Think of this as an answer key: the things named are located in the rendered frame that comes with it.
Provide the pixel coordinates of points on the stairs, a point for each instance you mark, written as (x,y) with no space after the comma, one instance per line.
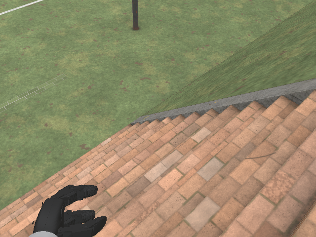
(249,173)

